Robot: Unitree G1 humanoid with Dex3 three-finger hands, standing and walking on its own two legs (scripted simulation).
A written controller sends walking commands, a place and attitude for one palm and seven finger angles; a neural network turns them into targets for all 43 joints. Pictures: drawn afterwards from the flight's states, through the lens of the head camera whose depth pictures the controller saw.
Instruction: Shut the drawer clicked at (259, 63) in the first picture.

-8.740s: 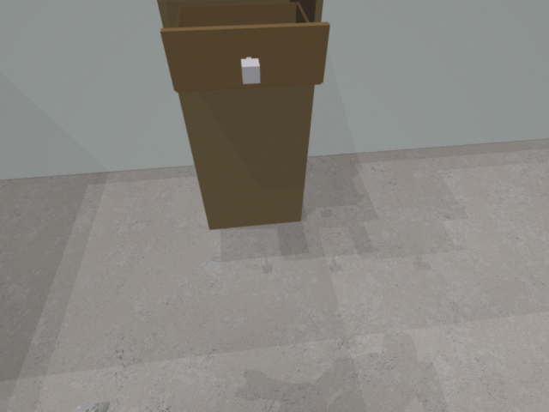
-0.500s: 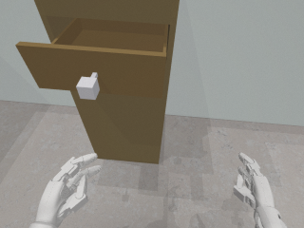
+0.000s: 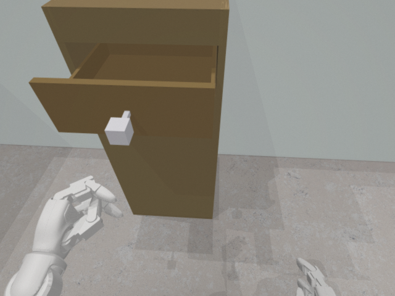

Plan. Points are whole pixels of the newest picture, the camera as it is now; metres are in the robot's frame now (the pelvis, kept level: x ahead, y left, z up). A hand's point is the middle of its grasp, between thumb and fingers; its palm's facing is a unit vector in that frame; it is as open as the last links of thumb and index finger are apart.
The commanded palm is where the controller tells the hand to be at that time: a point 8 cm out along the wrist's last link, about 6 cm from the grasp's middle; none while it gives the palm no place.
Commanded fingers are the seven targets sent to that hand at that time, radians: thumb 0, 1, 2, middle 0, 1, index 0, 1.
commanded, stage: raise the hand and make a fist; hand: left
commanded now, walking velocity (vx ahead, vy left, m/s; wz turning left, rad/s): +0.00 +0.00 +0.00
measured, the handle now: (122, 124) +0.43 +0.19 +0.13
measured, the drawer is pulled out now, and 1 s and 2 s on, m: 0.18 0.18 0.18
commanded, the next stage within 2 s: bring the fist close to the handle in 1.00 s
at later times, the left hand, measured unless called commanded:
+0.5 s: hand (83, 182) +0.23 +0.17 +0.20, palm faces -0.01 -1.00 -0.09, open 3.2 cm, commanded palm +0.21 +0.21 +0.22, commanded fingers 0.00 0.90 0.90 -1.40 -1.60 -1.40 -1.60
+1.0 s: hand (81, 165) +0.24 +0.17 +0.23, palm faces +0.04 -1.00 -0.08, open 3.3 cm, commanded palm +0.21 +0.21 +0.23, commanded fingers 0.00 0.90 0.90 -1.40 -1.60 -1.40 -1.60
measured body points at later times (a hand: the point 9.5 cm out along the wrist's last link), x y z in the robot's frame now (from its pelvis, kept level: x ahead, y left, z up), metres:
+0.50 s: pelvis +0.01 +0.01 +0.02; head -0.03 -0.01 +0.47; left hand +0.22 +0.23 +0.21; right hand +0.23 -0.17 -0.02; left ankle -0.01 +0.11 -0.71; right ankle +0.01 -0.11 -0.71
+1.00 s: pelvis -0.01 -0.01 +0.02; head -0.06 -0.03 +0.47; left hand +0.23 +0.23 +0.23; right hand +0.21 -0.22 -0.03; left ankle -0.01 +0.11 -0.71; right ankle +0.01 -0.11 -0.71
